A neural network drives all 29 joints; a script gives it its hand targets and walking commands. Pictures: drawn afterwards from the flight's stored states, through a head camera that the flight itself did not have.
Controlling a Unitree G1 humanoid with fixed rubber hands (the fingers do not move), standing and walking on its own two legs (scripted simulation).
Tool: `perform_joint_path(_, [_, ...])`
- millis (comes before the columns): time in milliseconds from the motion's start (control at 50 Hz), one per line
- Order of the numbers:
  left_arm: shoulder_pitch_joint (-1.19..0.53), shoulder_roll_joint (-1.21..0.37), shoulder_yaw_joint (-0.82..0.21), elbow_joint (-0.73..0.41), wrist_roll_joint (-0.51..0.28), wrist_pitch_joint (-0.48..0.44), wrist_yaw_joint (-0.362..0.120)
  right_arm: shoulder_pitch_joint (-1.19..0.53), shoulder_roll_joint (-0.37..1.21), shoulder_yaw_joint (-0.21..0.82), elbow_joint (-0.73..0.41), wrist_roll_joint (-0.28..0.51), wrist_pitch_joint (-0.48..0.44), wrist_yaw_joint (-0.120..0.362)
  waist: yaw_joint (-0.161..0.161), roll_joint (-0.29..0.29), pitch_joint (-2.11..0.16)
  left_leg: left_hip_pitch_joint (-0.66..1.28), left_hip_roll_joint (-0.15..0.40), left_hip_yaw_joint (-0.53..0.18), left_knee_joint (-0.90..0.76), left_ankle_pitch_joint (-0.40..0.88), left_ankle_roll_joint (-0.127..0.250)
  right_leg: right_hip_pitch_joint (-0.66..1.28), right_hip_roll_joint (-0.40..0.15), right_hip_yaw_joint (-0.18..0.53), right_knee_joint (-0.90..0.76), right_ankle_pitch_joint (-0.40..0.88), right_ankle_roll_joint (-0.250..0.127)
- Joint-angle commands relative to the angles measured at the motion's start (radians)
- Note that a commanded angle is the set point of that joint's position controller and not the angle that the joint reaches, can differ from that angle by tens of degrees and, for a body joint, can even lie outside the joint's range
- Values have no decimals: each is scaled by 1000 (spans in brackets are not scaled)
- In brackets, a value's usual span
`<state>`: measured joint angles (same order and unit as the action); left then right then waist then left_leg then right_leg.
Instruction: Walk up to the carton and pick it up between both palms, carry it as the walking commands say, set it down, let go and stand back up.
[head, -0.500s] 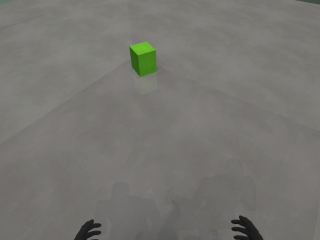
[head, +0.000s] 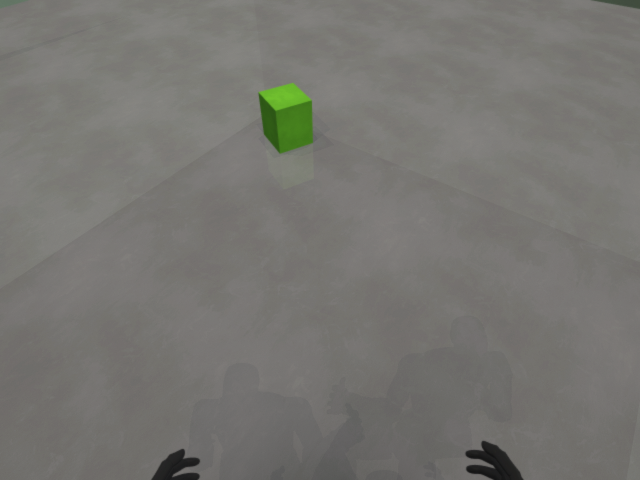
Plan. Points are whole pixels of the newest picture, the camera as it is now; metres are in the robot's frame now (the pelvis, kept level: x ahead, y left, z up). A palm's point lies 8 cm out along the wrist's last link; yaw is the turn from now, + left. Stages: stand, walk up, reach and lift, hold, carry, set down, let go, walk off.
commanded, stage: stand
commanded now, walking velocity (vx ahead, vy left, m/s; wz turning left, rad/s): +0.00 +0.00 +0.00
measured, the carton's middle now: (286, 118) +1.91 +0.16 -0.64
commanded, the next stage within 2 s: walk up in 0.02 s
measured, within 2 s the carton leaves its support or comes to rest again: neither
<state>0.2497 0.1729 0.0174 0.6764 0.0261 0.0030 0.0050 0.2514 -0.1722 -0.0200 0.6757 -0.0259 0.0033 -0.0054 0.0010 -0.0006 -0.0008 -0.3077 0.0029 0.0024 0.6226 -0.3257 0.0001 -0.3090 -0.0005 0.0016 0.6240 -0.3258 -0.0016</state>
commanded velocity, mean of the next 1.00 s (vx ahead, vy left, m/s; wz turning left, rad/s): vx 0.40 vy -0.02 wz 0.02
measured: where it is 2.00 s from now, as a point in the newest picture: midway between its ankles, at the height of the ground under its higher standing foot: (308, 332)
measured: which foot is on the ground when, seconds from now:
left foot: down 0.00-0.30, up 0.32-0.54, down 0.56-0.96, up 0.98-1.00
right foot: down 0.00-0.54, up 0.56-0.94, down 0.96-1.00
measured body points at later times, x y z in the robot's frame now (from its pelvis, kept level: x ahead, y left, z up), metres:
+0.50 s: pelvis +0.05 +0.02 +0.01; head +0.05 +0.03 +0.46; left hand +0.02 +0.30 -0.12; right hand +0.21 -0.22 -0.09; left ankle +0.07 +0.16 -0.70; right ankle +0.01 -0.12 -0.73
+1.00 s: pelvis +0.28 +0.00 -0.01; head +0.32 -0.01 +0.43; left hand +0.48 +0.21 -0.12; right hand +0.15 -0.23 -0.15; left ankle +0.09 +0.15 -0.70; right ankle +0.38 -0.11 -0.73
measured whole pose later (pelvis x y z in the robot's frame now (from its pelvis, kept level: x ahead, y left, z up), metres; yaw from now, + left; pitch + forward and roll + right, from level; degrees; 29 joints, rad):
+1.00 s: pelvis +0.28 +0.00 -0.01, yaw +2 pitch +2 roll +0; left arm 0.02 0.18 0.05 0.82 0.05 -0.08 -0.04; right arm 0.58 -0.18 -0.05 1.04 -0.01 -0.07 0.00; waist -0.08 0.00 0.05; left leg -0.08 0.12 0.06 0.75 -0.52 -0.03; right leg -0.50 -0.07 -0.13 0.65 -0.15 -0.04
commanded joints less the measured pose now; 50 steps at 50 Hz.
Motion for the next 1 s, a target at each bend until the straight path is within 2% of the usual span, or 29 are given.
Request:
perform_joint_path(0, [-3, 83, 23, -64, 0, -14, 3, -2, -82, -23, -64, 0, -14, -3, 0, 1, -31, 12, 44, -59, -107, 147, 35, 9, -45, 60, -109, 148, -35])
perform_joint_path(180, [5, 83, 27, -43, -1, -14, 6, 7, -82, -28, -45, 1, -14, -6, 0, 1, -25, 19, 45, -62, -117, 151, 37, 15, -47, 63, -118, 151, -36])
perform_joint_path(200, [10, 210, 61, 40, -32, 12, 5, 110, -204, -75, 15, -29, -15, -31, -40, 45, 69, 80, 246, -199, -89, 497, 71, -133, -32, -32, 120, 175, -2])
perform_joint_path(220, [69, 134, 54, -10, -16, -12, -3, 167, -254, -85, 46, 2, -13, 13, 4, 161, -170, 16, 162, -225, -241, -630, 92, -18, -81, 19, -75, -449, -23])
perform_joint_path(240, [-5, 116, 43, -18, 1, -21, -13, -15, -197, -62, -18, 16, -11, 30, 30, 168, 40, -243, 147, -208, -230, -592, 66, 44, -58, -16, -29, -300, -4])
perform_joint_path(260, [77, 127, 50, 13, 4, -34, -13, -109, -162, -60, -38, 9, -13, 38, 84, 101, 69, -356, 107, -118, -160, -502, 34, 128, -72, 14, -67, -308, -20])
perform_joint_path(280, [197, 169, 64, 60, 9, -47, -11, -172, -136, -56, -57, 1, -19, 38, 137, -48, 64, -457, 59, -10, 36, -345, -5, 237, -191, 194, -214, -408, -60])
perform_joint_path(300, [302, 250, 89, 103, 17, -63, -7, -186, -94, -48, -71, -4, -34, 36, 165, -285, 50, -557, 31, 85, 283, -197, -20, 303, -397, 517, -420, -597, -133])
perform_joint_path(320, [289, 235, 85, 115, 15, -64, -3, -209, -110, -48, -71, -18, -44, 42, 153, -210, 95, -601, 93, -3, 390, -142, -14, 240, -449, 612, -489, -631, -163])
perform_joint_path(340, [224, 211, 81, 104, 8, -68, -7, -175, -111, -53, -66, -11, -55, 55, 99, -142, 77, -535, 111, -21, 403, -93, -17, 166, -431, 576, -496, -581, -157])
perform_joint_path(380, [105, 200, 80, 97, -4, -77, -18, -91, -98, -54, -24, -3, -62, 76, 22, -136, 49, -314, 98, 19, 304, -51, -28, 19, -329, 348, -506, -369, -109])
perform_joint_path(420, [44, 206, 84, 117, -5, -83, -24, -61, -77, -47, 1, 3, -60, 88, -2, -192, 65, -98, 47, 80, 126, -54, -39, -86, -229, 140, -486, -206, -84])
perform_joint_path(460, [85, 224, 94, 146, -6, -79, -25, -64, -83, -50, 14, 0, -59, 80, 5, -168, 66, -2, 5, 129, -25, -26, -37, -59, -220, 91, -435, -181, -94])
perform_joint_path(500, [97, 215, 94, 159, -9, -73, -29, 51, -92, -58, 63, -10, -68, 56, -45, -100, 15, 239, -15, 179, -140, 61, -22, -133, -171, 19, -296, -219, -88])
perform_joint_path(520, [82, 177, 83, 156, -7, -71, -29, 180, -131, -72, 100, -19, -79, 44, -99, -56, -43, 460, 54, 96, -135, 21, -1, -265, -116, -26, -134, -198, -63])
perform_joint_path(540, [38, 103, 62, 118, 4, -74, -32, 355, -247, -98, 125, -33, -92, 29, -175, 166, -90, 613, 349, -277, -280, -221, 44, -461, -52, -89, 252, -222, -27])
perform_joint_path(560, [20, 86, 63, 70, 28, -77, -37, 420, -374, -119, 137, -19, -88, 5, -164, 281, -67, 548, 581, -686, -459, -331, 135, -632, -30, -19, 473, -224, -12])
perform_joint_path(580, [-4, 110, 67, 66, 32, -75, -43, 357, -351, -108, 149, -14, -87, 1, -123, 207, 15, 419, 578, -705, -494, -379, 178, -671, -114, 37, 593, -128, -13])
perform_joint_path(600, [-24, 125, 70, 77, 20, -76, -53, 260, -274, -86, 136, -13, -92, 7, -82, 126, 67, 306, 496, -546, -478, -355, 158, -640, -146, 41, 593, 9, -7])
perform_joint_path(620, [4, 118, 72, 103, 12, -73, -61, 189, -215, -69, 135, -9, -99, 13, -40, 109, 90, 231, 411, -387, -474, -208, 118, -563, -153, 31, 554, 97, 2])
perform_joint_path(660, [50, 95, 72, 137, 21, -53, -78, 170, -152, -48, 155, 3, -116, 16, -13, 138, 81, 173, 306, -181, -465, 74, 71, -447, -138, -17, 508, 179, 19])
perform_joint_path(680, [47, 82, 69, 141, 21, -44, -83, 197, -142, -45, 176, 5, -121, 17, -10, 144, 68, 191, 291, -122, -449, 202, 64, -433, -125, -36, 486, 192, 24])
perform_joint_path(740, [-76, 56, 55, 115, 17, -33, -86, 279, -144, -47, 231, 6, -125, 12, -32, 153, 77, 250, 285, -33, -411, 453, 63, -440, -106, -78, 348, 213, 29])
perform_joint_path(840, [-260, 41, 40, 69, -3, -40, -88, 306, -156, -49, 274, 9, -111, -1, -59, 240, 121, 206, 272, 38, -443, 393, 70, -243, -70, -133, 32, 226, 3])
perform_joint_path(880, [-234, 44, 42, 76, 2, -50, -74, 293, -154, -51, 296, 20, -97, 1, -26, 265, 109, 186, 260, 46, -414, 350, 86, -100, -51, -141, -4, 170, -22])
perform_joint_path(920, [-43, 101, 69, 152, 12, -65, -50, 280, -186, -64, 302, 19, -90, 2, 61, 114, 8, 139, 221, 90, -142, 518, 69, 180, -9, -169, -77, 145, -40])
perform_joint_path(940, [115, 162, 90, 209, 20, -77, -34, 282, -181, -64, 300, 17, -92, 3, 117, 28, -106, 10, 173, 113, 87, 431, 43, 414, -59, -115, -47, 100, -58])
perform_joint_path(960, [286, 273, 116, 238, 30, -89, -21, 287, -125, -54, 278, 6, -94, 6, 161, -192, -229, -190, 91, 103, 423, -141, 17, 578, -379, 267, -127, 9, -91])
perform_joint_path(980, [306, 373, 125, 241, 28, -82, -16, 369, -54, -52, 265, 10, -89, 12, 135, -291, -329, -316, 21, -26, 631, -254, 8, 565, -570, 772, -399, -94, -176])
